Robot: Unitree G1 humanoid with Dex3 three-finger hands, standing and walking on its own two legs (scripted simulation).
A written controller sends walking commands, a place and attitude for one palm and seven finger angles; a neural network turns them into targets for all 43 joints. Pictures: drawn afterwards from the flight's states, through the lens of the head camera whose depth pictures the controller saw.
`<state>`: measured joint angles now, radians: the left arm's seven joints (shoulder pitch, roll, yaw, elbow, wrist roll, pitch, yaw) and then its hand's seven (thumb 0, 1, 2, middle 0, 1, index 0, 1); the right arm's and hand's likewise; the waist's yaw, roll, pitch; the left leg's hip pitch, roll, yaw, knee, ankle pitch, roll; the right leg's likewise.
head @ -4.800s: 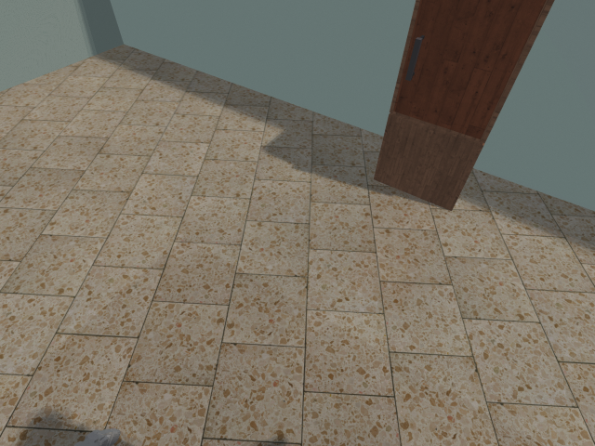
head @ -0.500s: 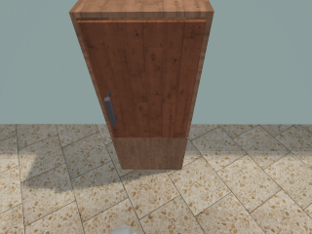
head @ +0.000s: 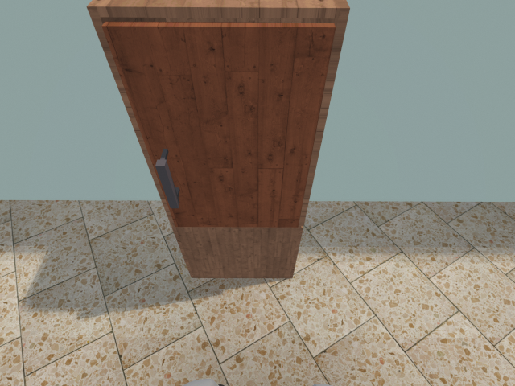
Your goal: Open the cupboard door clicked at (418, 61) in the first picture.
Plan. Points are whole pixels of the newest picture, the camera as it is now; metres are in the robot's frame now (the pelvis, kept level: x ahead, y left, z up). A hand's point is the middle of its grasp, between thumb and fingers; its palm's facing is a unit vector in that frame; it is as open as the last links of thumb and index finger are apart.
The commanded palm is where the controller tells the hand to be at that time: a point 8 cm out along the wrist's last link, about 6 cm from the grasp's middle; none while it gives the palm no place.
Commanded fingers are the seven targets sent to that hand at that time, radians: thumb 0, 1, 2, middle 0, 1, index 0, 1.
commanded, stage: come to a stop and stand still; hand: left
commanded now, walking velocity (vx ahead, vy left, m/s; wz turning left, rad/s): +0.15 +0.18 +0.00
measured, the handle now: (170, 179) +0.56 +0.26 -0.09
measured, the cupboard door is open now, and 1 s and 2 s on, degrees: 0 0 0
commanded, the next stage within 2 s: look again from close up in 1.00 s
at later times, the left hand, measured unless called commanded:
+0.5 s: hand out of the picture -0.04 +0.18 -0.16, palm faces +0.12 -0.97 -0.23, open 7.3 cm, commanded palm none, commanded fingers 0.00 0.90 0.90 -0.20 -0.30 -0.20 -0.30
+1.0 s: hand out of the picture -0.01 +0.21 -0.17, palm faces +0.04 -0.98 -0.18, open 7.3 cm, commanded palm none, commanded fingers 0.00 0.90 0.90 -0.20 -0.30 -0.20 -0.30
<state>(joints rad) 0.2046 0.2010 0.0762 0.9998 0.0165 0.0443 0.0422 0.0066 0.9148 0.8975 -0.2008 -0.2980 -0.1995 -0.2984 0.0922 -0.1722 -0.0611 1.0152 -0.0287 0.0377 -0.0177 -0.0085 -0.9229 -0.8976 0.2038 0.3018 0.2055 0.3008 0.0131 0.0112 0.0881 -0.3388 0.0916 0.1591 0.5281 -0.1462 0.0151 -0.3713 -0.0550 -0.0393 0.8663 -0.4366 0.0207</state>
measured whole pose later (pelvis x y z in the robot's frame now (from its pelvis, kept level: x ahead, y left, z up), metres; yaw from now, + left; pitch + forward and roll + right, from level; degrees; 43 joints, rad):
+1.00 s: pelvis -0.02 +0.04 +0.01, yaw +0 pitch -1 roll +0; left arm 0.24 0.16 0.01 1.14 0.01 0.01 0.04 0.01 0.93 0.90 -0.20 -0.30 -0.20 -0.30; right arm 0.26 -0.14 0.00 1.14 -0.01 -0.02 -0.03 0.01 -0.92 -0.90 0.20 0.30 0.20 0.30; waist 0.00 -0.02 0.03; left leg -0.11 -0.01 0.08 0.41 -0.29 0.03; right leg -0.18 -0.04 -0.04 0.42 -0.22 0.03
